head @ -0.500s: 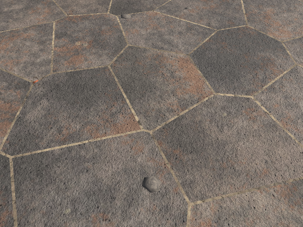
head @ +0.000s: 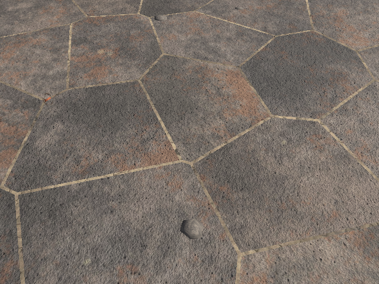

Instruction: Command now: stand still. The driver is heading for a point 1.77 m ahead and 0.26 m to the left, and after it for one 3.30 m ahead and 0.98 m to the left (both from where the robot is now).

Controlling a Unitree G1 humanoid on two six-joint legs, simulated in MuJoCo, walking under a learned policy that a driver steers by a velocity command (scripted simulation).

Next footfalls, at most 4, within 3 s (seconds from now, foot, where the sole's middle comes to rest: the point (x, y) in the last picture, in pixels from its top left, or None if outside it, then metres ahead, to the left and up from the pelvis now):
0.96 left None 0.31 0.08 -0.77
1.26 right None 0.24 -0.14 -0.77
2.32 right None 0.41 -0.18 -0.77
2.82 left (191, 213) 0.78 0.02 -0.77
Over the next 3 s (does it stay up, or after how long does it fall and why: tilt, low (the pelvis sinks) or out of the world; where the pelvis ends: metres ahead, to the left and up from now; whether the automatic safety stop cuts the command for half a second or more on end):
stays up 0.68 -0.05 0.00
